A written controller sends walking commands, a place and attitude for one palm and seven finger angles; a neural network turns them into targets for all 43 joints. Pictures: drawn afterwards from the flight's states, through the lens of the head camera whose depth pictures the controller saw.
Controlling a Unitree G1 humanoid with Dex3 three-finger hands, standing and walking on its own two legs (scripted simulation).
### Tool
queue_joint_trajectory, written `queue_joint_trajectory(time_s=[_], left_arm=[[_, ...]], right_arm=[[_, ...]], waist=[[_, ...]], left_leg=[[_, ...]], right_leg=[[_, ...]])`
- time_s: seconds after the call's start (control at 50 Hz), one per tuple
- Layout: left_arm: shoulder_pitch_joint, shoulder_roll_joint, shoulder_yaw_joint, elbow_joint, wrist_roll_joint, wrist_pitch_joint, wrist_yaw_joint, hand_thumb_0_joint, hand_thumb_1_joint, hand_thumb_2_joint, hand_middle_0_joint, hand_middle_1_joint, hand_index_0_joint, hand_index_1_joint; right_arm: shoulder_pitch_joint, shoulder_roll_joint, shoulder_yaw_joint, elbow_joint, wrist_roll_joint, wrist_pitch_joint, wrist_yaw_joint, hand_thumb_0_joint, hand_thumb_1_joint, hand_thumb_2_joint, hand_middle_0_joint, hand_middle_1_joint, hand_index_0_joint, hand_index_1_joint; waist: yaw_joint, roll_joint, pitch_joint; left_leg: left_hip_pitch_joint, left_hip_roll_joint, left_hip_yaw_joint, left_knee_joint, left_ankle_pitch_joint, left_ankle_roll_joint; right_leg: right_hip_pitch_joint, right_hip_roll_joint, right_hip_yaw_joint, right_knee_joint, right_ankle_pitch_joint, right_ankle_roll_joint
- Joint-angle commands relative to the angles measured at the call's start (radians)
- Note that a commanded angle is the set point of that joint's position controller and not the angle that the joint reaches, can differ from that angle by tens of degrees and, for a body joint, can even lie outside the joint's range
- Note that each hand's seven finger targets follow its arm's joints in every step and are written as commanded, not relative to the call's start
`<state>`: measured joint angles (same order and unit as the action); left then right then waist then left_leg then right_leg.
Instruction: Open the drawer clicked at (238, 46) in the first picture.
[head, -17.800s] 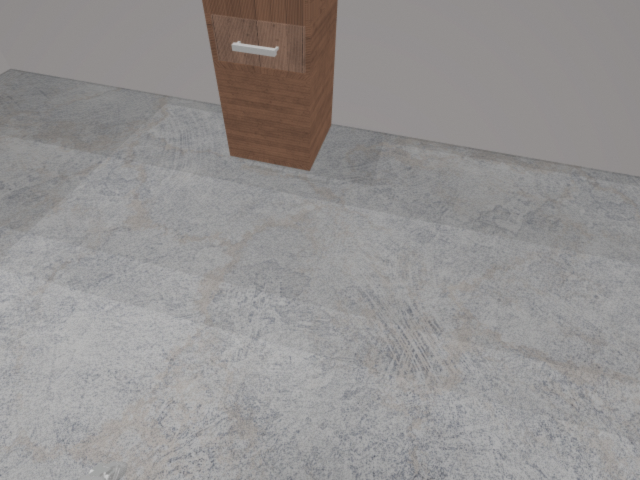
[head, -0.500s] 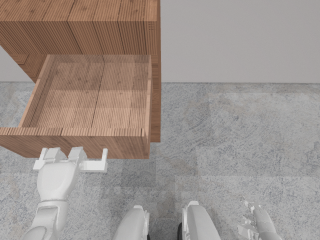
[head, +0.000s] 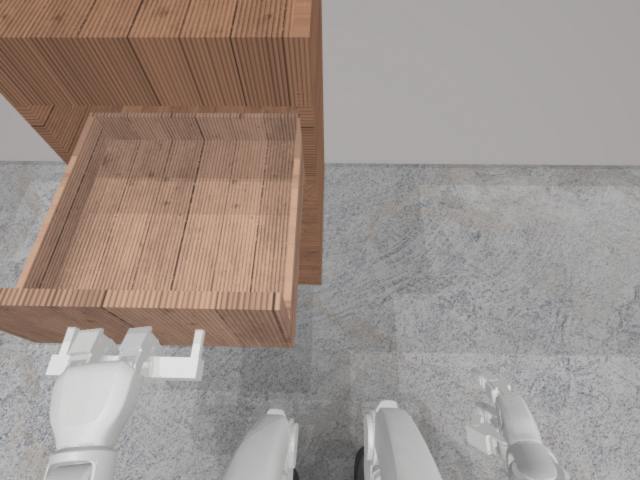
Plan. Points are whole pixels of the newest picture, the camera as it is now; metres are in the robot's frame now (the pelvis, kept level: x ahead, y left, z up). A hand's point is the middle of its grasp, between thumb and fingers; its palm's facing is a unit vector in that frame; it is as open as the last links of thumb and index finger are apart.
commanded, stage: open the thumb to release the handle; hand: left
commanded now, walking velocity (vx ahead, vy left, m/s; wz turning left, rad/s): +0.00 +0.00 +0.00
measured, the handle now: (131, 351) +0.27 +0.26 -0.04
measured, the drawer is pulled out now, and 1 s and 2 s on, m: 0.30 0.30 0.30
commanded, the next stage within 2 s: lift the hand off the handle in 0.58 s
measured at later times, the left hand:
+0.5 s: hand (119, 399) +0.21 +0.27 -0.06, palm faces -0.08 -0.03 -1.00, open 10.5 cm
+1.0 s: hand (120, 394) +0.22 +0.27 -0.06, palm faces -0.05 -0.03 -1.00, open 13.7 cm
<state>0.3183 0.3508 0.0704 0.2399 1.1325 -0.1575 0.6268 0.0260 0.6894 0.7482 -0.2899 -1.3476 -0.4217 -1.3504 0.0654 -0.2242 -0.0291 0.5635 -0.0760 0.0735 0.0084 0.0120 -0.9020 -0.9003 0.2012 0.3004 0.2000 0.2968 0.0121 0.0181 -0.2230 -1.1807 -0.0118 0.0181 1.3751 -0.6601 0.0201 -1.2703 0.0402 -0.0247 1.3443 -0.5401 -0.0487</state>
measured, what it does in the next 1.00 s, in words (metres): stands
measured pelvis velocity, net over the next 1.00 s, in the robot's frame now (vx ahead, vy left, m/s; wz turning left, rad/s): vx -0.03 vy -0.01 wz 0.02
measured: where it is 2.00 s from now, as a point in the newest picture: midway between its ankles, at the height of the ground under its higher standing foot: outside the picture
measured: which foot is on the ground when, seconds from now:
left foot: down 0.00-1.00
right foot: down 0.00-1.00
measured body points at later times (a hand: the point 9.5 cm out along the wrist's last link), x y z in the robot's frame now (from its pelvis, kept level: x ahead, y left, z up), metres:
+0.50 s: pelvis -0.01 -0.01 +0.00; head +0.12 -0.02 +0.43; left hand +0.21 +0.26 +0.00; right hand +0.19 -0.24 -0.13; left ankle -0.01 +0.11 -0.60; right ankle +0.04 -0.09 -0.60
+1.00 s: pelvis -0.03 -0.01 -0.01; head +0.09 -0.02 +0.43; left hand +0.21 +0.27 +0.00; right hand +0.17 -0.25 -0.13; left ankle -0.01 +0.11 -0.60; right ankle +0.04 -0.09 -0.60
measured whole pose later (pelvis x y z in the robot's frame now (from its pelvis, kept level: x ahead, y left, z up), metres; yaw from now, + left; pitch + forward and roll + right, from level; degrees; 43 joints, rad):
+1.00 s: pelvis -0.03 -0.01 -0.01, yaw +1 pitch +25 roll +0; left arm 0.16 0.38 0.07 0.38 1.12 -0.18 0.64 0.00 -0.49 0.30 -0.31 -1.20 -0.34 -1.22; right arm 0.09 -0.25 -0.04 0.62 -0.06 0.05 -0.02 0.01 -0.90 -0.90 0.20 0.30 0.20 0.30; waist 0.02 0.03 -0.21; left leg -1.22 -0.02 0.00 1.40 -0.62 0.01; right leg -1.30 0.03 -0.05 1.36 -0.51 -0.06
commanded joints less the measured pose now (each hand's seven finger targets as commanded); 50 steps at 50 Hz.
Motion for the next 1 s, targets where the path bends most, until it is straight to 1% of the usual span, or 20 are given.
queue_joint_trajectory(time_s=[0.0, 0.04, 0.06, 0.1, 0.12, 0.16, 0.2, 0.26, 0.3, 0.36, 0.4, 0.46, 0.58, 0.66, 0.74, 0.78, 0.9, 0.92, 0.94, 0.98], left_arm=[[0.241, 0.149, 0.104, -0.171, -0.028, -0.01, 0.046, 0.0, 0.9, 0.9, -0.4, -1.35, -0.4, -1.35], [0.278, 0.131, 0.092, -0.173, -0.032, -0.012, 0.041, 0.0, 0.9, 0.9, -0.4, -1.35, -0.4, -1.35], [-0.049, 0.192, 0.101, -0.188, -0.01, -0.02, 0.059, 0.0, 0.9, 0.9, -0.4, -1.35, -0.4, -1.35], [-0.022, 0.198, 0.138, -0.142, 0.006, -0.037, 0.075, 0.0, 0.76, 0.84, -0.39, -1.335, -0.39, -1.335], [0.024, 0.178, 0.13, -0.115, -0.001, -0.036, 0.075, 0.0, 0.69, 0.81, -0.385, -1.327, -0.385, -1.327], [0.022, 0.176, 0.123, -0.137, -0.006, -0.032, 0.076, 0.0, 0.55, 0.75, -0.375, -1.313, -0.375, -1.313], [0.033, 0.176, 0.126, -0.133, -0.011, -0.022, 0.073, 0.0, 0.41, 0.69, -0.365, -1.298, -0.365, -1.298], [0.005, 0.174, 0.103, -0.143, -0.018, -0.003, 0.063, 0.0, 0.2, 0.6, -0.35, -1.275, -0.35, -1.275], [-0.01, 0.181, 0.1, -0.137, -0.015, 0.0, 0.06, 0.0, 0.06, 0.54, -0.34, -1.26, -0.34, -1.26], [-0.021, 0.171, 0.086, -0.11, -0.025, 0.005, 0.05, 0.0, -0.15, 0.45, -0.325, -1.237, -0.325, -1.237], [-0.035, 0.186, 0.097, -0.111, -0.02, -0.003, 0.05, 0.0, -0.29, 0.39, -0.315, -1.222, -0.315, -1.222], [-0.039, 0.187, 0.099, -0.087, -0.025, -0.011, 0.047, 0.0, -0.5, 0.3, -0.3, -1.2, -0.3, -1.2], [-0.098, 0.212, 0.122, -0.067, -0.025, -0.026, 0.054, 0.0, -0.5, 0.3, -0.3, -1.2, -0.3, -1.2], [-0.058, 0.194, 0.106, -0.079, -0.03, -0.022, 0.054, 0.0, -0.5, 0.3, -0.3, -1.2, -0.3, -1.2], [-0.147, 0.201, 0.094, -0.067, -0.025, -0.014, 0.054, 0.0, -0.5, 0.3, -0.3, -1.2, -0.3, -1.2], [-0.167, 0.225, 0.113, -0.044, -0.031, -0.013, 0.054, 0.0, -0.5, 0.3, -0.3, -1.2, -0.3, -1.2], [-0.236, 0.219, 0.094, -0.017, -0.027, -0.018, 0.047, 0.0, -0.5, 0.3, -0.3, -1.2, -0.3, -1.2], [-0.235, 0.233, 0.105, -0.013, -0.032, -0.018, 0.044, 0.0, -0.5, 0.3, -0.3, -1.2, -0.3, -1.2], [-0.239, 0.239, 0.11, -0.021, -0.029, -0.021, 0.044, 0.0, -0.5, 0.3, -0.3, -1.2, -0.3, -1.2], [-0.257, 0.237, 0.103, -0.03, -0.032, -0.015, 0.045, 0.0, -0.5, 0.3, -0.3, -1.2, -0.3, -1.2]], right_arm=[[-0.028, -0.112, -0.039, -0.138, 0.0, -0.041, -0.008, 0.0, -0.9, -0.9, 0.2, 0.3, 0.2, 0.3], [-0.03, -0.109, -0.039, -0.143, -0.002, -0.041, -0.005, 0.0, -0.9, -0.9, 0.2, 0.3, 0.2, 0.3], [-0.021, -0.135, -0.043, -0.105, -0.005, -0.037, -0.014, 0.0, -0.9, -0.9, 0.2, 0.3, 0.2, 0.3], [-0.004, -0.13, -0.044, -0.101, -0.014, -0.05, -0.023, 0.0, -0.9, -0.9, 0.2, 0.3, 0.2, 0.3], [0.0, -0.13, -0.047, -0.102, -0.012, -0.054, -0.021, 0.0, -0.9, -0.9, 0.2, 0.3, 0.2, 0.3], [0.004, -0.133, -0.051, -0.108, -0.01, -0.051, -0.016, 0.0, -0.9, -0.9, 0.2, 0.3, 0.2, 0.3], [0.008, -0.133, -0.051, -0.107, -0.009, -0.045, -0.017, 0.0, -0.9, -0.9, 0.2, 0.3, 0.2, 0.3], [0.007, -0.136, -0.051, -0.109, -0.003, -0.039, -0.02, 0.0, -0.9, -0.9, 0.2, 0.3, 0.2, 0.3], [0.005, -0.135, -0.047, -0.106, -0.001, -0.037, -0.026, 0.0, -0.9, -0.9, 0.2, 0.3, 0.2, 0.3], [0.003, -0.134, -0.047, -0.104, 0.003, -0.039, -0.031, 0.0, -0.9, -0.9, 0.2, 0.3, 0.2, 0.3], [0.003, -0.133, -0.044, -0.101, 0.002, -0.041, -0.034, 0.0, -0.9, -0.9, 0.2, 0.3, 0.2, 0.3], [0.0, -0.133, -0.045, -0.097, 0.004, -0.046, -0.035, 0.0, -0.9, -0.9, 0.2, 0.3, 0.2, 0.3], [-0.001, -0.139, -0.047, -0.089, 0.003, -0.05, -0.036, 0.0, -0.9, -0.9, 0.2, 0.3, 0.2, 0.3], [-0.001, -0.135, -0.05, -0.098, 0.008, -0.055, -0.033, 0.0, -0.9, -0.9, 0.2, 0.3, 0.2, 0.3], [-0.004, -0.137, -0.048, -0.088, 0.01, -0.054, -0.039, 0.0, -0.9, -0.9, 0.2, 0.3, 0.2, 0.3], [-0.002, -0.143, -0.047, -0.08, 0.011, -0.059, -0.043, 0.0, -0.9, -0.9, 0.2, 0.3, 0.2, 0.3], [0.008, -0.14, -0.049, -0.068, 0.013, -0.064, -0.045, 0.0, -0.9, -0.9, 0.2, 0.3, 0.2, 0.3], [0.01, -0.144, -0.05, -0.065, 0.014, -0.066, -0.046, 0.0, -0.9, -0.9, 0.2, 0.3, 0.2, 0.3], [0.013, -0.143, -0.049, -0.067, 0.013, -0.065, -0.046, 0.0, -0.9, -0.9, 0.2, 0.3, 0.2, 0.3], [0.009, -0.147, -0.049, -0.07, 0.015, -0.064, -0.045, 0.0, -0.9, -0.9, 0.2, 0.3, 0.2, 0.3]], waist=[[0.068, 0.017, -0.348], [0.067, 0.005, -0.333], [-0.012, -0.011, -0.296], [0.025, 0.004, -0.34], [0.03, 0.011, -0.342], [0.033, 0.026, -0.368], [0.032, 0.004, -0.39], [0.02, -0.019, -0.364], [0.022, 0.0, -0.375], [0.015, -0.021, -0.332], [0.022, -0.01, -0.355], [0.018, -0.019, -0.31], [0.02, 0.001, -0.311], [0.028, 0.005, -0.324], [0.007, -0.011, -0.319], [0.01, -0.006, -0.3], [0.001, -0.006, -0.329], [0.008, 0.004, -0.312], [0.01, -0.004, -0.333], [0.005, 0.022, -0.328]], left_leg=[[0.207, -0.026, -0.023, -0.178, 0.42, 0.007], [0.203, -0.025, -0.022, -0.18, 0.418, 0.006], [0.166, -0.012, -0.033, -0.132, 0.382, 0.013], [0.159, -0.018, -0.031, -0.131, 0.384, 0.011], [0.175, -0.019, -0.031, -0.135, 0.393, 0.01], [0.194, -0.021, -0.028, -0.138, 0.409, 0.007], [0.202, -0.02, -0.029, -0.14, 0.426, 0.008], [0.185, -0.019, -0.028, -0.149, 0.383, 0.011], [0.189, -0.019, -0.03, -0.153, 0.383, 0.01], [0.16, -0.02, -0.024, -0.155, 0.336, 0.015], [0.16, -0.02, -0.023, -0.154, 0.34, 0.014], [0.14, -0.02, -0.019, -0.15, 0.3, 0.017], [0.118, -0.02, -0.023, -0.149, 0.275, 0.018], [0.125, -0.024, -0.016, -0.158, 0.263, 0.017], [0.103, -0.02, -0.015, -0.152, 0.234, 0.02], [0.095, -0.017, -0.018, -0.153, 0.23, 0.022], [0.103, -0.017, -0.016, -0.151, 0.226, 0.022], [0.101, -0.018, -0.016, -0.153, 0.228, 0.022], [0.104, -0.019, -0.018, -0.156, 0.238, 0.021], [0.119, -0.017, -0.021, -0.163, 0.238, 0.022]], right_leg=[[0.348, -0.005, 0.038, -0.158, 0.364, -0.022], [0.35, -0.005, 0.038, -0.163, 0.37, -0.022], [0.264, -0.011, 0.05, -0.158, 0.353, -0.01], [0.273, -0.011, 0.036, -0.135, 0.326, -0.01], [0.275, -0.009, 0.028, -0.134, 0.333, -0.014], [0.289, -0.011, 0.034, -0.139, 0.349, -0.014], [0.303, -0.012, 0.027, -0.137, 0.365, -0.01], [0.32, -0.013, 0.03, -0.159, 0.334, -0.007], [0.312, -0.015, 0.028, -0.153, 0.317, -0.007], [0.323, -0.016, 0.035, -0.178, 0.285, -0.005], [0.319, -0.015, 0.035, -0.168, 0.274, -0.005], [0.312, -0.015, 0.045, -0.19, 0.238, -0.005], [0.298, -0.016, 0.046, -0.187, 0.19, -0.009], [0.323, -0.017, 0.055, -0.202, 0.179, -0.007], [0.302, -0.022, 0.056, -0.209, 0.137, 0.0], [0.302, -0.021, 0.054, -0.209, 0.13, -0.003], [0.292, -0.022, 0.049, -0.209, 0.114, 0.003], [0.302, -0.02, 0.052, -0.211, 0.123, -0.001], [0.306, -0.019, 0.05, -0.205, 0.13, 0.0], [0.301, -0.019, 0.048, -0.211, 0.125, -0.003]])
